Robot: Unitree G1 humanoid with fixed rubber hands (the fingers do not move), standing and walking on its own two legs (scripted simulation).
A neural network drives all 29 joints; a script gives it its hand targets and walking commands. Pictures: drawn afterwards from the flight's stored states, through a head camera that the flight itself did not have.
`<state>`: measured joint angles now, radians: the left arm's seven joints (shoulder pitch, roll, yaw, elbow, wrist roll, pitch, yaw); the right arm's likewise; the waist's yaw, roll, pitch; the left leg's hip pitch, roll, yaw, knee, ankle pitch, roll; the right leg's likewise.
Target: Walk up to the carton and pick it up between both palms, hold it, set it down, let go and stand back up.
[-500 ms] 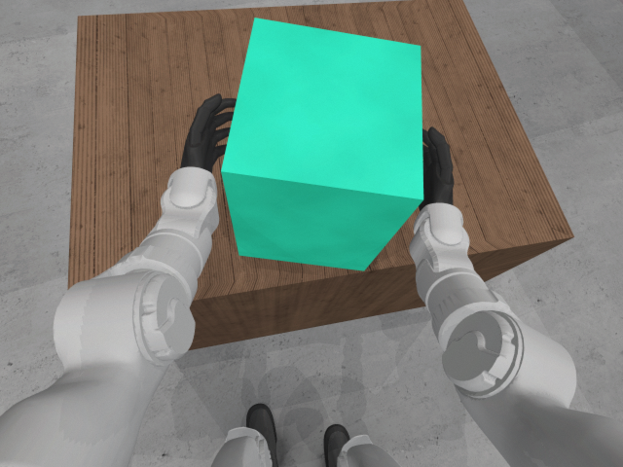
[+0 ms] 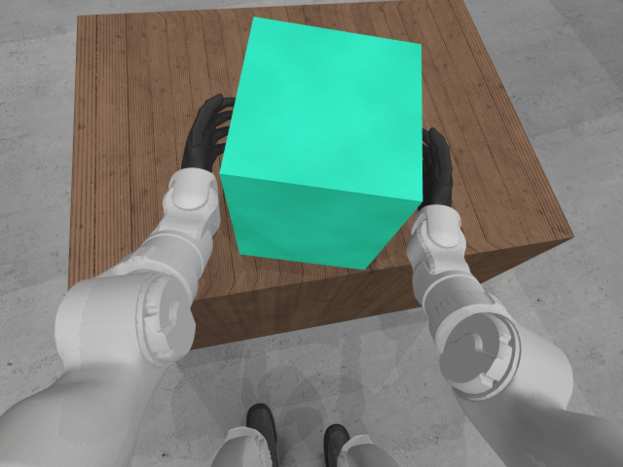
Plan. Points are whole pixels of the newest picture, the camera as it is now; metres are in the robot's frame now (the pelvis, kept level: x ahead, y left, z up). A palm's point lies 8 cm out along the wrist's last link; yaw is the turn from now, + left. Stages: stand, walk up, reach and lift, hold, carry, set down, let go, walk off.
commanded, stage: reach and lift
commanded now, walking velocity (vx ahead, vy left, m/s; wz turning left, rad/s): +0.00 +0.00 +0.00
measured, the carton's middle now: (318, 163) +0.52 -0.02 -0.03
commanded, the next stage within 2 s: none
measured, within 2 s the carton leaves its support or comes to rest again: leaves its support in 0.72 s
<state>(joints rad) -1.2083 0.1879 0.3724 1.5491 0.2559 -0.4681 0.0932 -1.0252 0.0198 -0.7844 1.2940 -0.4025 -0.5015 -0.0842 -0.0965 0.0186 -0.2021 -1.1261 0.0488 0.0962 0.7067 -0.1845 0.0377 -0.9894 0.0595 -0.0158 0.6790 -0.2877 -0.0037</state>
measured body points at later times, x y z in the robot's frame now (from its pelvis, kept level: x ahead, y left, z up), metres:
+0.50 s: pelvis +0.00 +0.00 +0.00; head +0.17 +0.03 +0.42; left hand +0.50 +0.13 +0.00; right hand +0.45 -0.16 +0.00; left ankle +0.06 +0.07 -0.69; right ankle -0.01 -0.12 -0.69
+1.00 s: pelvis -0.02 +0.00 +0.01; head +0.10 +0.03 +0.44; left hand +0.47 +0.13 +0.05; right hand +0.42 -0.16 +0.04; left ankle +0.06 +0.07 -0.69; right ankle -0.01 -0.12 -0.69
